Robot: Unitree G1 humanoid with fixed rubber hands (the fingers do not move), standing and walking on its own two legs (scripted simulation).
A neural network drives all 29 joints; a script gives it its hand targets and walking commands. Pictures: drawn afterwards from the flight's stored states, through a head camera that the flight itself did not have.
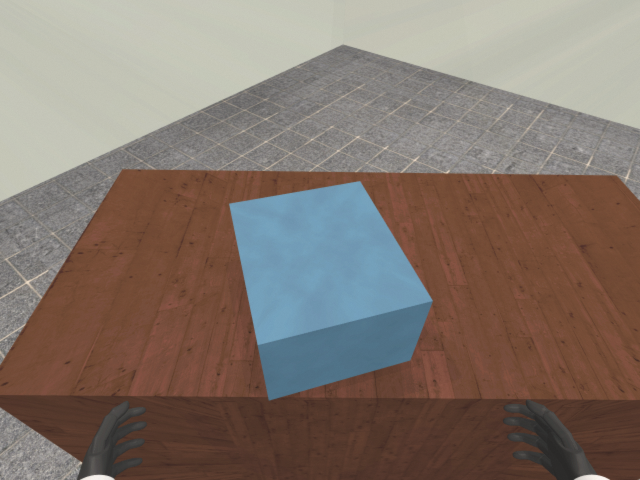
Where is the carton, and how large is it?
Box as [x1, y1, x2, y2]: [229, 181, 432, 399]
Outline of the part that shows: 359,181 229,204 269,399 409,360 411,357 432,300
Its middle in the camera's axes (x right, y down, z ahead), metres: +0.00 +0.07 +0.66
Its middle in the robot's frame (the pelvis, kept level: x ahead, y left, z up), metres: +0.45 +0.02 -0.04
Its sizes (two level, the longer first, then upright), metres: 0.283 0.243 0.171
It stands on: a pedestal, 0.65 m high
